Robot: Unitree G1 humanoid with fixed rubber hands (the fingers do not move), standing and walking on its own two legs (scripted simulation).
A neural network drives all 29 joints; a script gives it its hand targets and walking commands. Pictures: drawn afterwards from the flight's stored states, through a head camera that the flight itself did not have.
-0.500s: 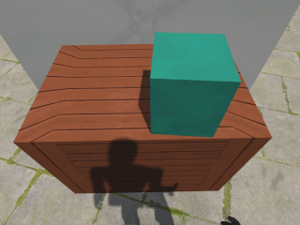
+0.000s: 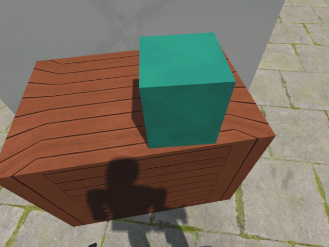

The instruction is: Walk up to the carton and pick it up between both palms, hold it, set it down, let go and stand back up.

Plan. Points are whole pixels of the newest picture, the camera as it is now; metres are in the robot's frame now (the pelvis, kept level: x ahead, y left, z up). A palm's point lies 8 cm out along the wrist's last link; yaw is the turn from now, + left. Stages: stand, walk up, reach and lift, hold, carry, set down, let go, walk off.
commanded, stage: walk up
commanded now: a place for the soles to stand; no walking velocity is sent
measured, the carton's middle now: (179, 93) +0.54 -0.02 +0.03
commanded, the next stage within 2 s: none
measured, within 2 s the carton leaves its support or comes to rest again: neither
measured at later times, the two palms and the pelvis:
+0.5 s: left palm out of the picture +0.11 +0.21 -0.12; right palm out of the picture +0.07 -0.25 -0.13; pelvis +0.00 +0.00 -0.01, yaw -4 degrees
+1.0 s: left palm out of the picture +0.13 +0.21 -0.12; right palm out of the picture +0.06 -0.25 -0.13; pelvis +0.01 +0.00 -0.01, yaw -7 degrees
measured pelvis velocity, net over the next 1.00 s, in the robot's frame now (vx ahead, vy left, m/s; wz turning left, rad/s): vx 0.01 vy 0.00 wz -0.13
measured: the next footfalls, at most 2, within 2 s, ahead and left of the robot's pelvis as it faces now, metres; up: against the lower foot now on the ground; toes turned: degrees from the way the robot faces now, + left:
right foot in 1.52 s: +0.10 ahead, -0.19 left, +0.00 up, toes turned +7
